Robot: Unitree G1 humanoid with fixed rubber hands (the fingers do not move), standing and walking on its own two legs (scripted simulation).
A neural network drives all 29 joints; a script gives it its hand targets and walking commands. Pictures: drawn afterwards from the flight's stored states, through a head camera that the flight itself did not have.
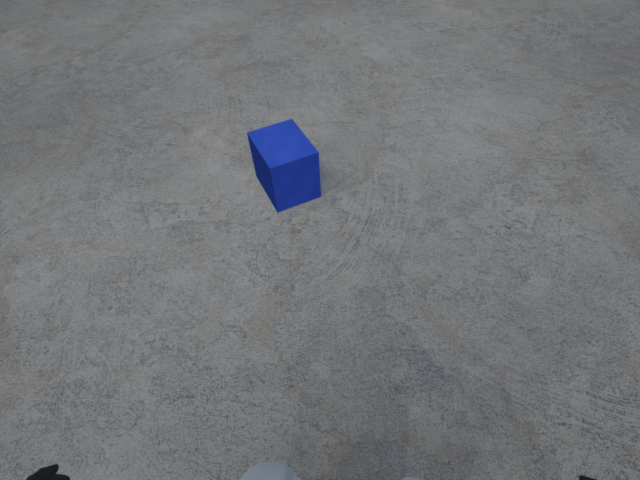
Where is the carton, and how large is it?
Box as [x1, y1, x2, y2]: [247, 119, 320, 211]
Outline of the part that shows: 291,119 247,132 256,175 277,211 283,210 320,196 318,152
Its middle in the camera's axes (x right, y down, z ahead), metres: -0.15 -0.34 +1.73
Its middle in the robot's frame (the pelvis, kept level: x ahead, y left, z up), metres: +1.43 +0.20 -0.63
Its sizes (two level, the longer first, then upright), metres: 0.277 0.213 0.247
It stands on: the floor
